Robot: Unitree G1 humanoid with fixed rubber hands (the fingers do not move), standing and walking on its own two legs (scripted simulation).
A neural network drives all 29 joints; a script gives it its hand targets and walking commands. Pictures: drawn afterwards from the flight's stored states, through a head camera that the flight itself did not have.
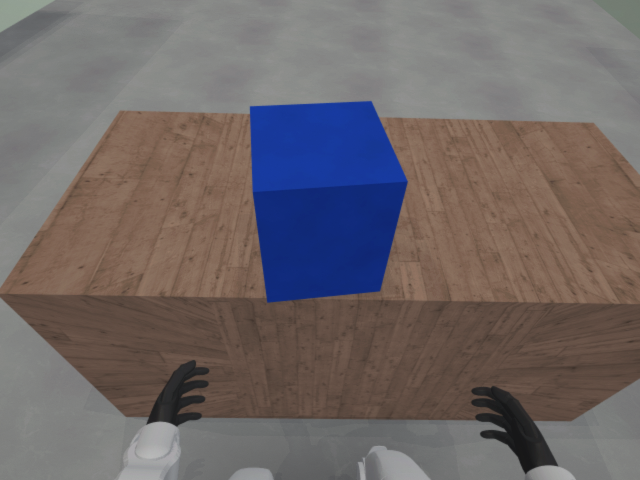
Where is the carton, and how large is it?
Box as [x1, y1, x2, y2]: [250, 101, 407, 302]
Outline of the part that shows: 371,101 250,106 252,186 267,302 379,290 407,181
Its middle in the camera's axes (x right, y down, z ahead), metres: +0.00 -0.06 +0.65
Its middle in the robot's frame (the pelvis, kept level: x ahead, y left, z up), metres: +0.53 +0.03 +0.03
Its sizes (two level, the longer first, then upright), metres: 0.210 0.200 0.250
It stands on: a pedestal, 0.64 m high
